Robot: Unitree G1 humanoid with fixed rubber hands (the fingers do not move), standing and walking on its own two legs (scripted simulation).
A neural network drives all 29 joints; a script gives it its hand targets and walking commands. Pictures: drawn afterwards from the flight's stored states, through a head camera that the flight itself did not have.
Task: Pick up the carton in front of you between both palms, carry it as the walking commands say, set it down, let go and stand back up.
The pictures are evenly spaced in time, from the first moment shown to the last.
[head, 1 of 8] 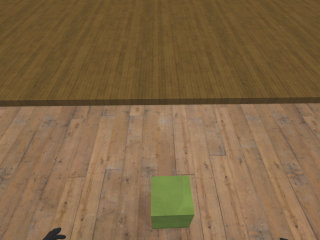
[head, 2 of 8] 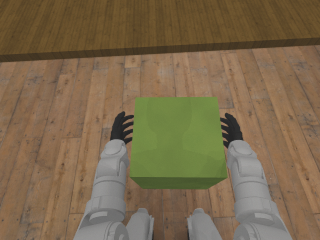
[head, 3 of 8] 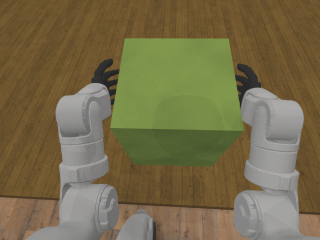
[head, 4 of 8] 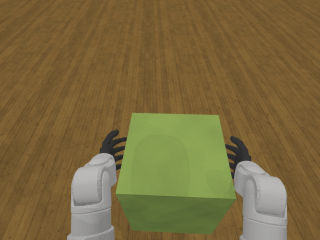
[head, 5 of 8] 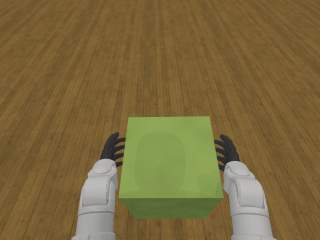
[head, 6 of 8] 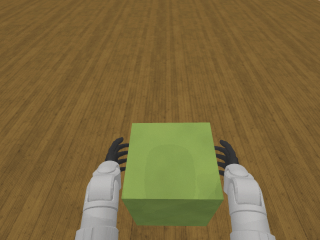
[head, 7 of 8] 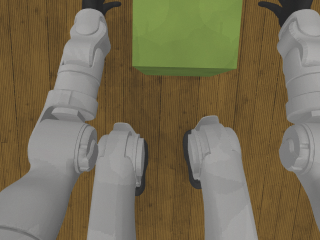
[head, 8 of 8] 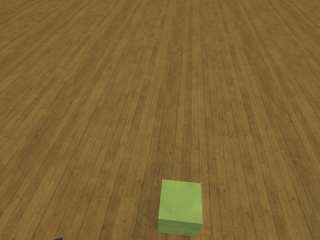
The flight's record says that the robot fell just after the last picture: no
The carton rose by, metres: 0.84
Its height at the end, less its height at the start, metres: +0.07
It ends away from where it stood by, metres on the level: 3.65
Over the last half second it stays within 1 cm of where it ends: yes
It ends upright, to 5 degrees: yes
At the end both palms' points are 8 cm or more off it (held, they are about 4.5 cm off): yes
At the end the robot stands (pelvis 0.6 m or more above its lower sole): yes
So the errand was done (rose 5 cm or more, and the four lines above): yes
